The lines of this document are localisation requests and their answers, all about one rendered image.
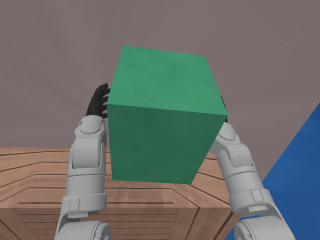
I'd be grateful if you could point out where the carton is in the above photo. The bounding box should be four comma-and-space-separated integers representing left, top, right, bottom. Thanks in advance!
106, 45, 228, 185

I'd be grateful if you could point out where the robot left upper arm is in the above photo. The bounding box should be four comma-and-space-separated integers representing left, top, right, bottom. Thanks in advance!
56, 220, 112, 240

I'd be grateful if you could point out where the pedestal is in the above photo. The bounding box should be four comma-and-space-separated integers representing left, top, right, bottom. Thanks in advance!
0, 146, 242, 240

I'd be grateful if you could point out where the left robot forearm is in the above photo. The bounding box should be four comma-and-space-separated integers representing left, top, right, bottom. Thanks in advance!
54, 115, 107, 240

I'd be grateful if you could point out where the left robot hand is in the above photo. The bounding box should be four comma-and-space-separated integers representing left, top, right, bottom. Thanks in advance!
86, 83, 111, 119

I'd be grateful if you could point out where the robot right upper arm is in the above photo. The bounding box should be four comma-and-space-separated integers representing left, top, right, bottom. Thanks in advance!
234, 215, 294, 240

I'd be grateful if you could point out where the right robot forearm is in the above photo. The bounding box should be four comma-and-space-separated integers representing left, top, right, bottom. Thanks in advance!
210, 122, 296, 240

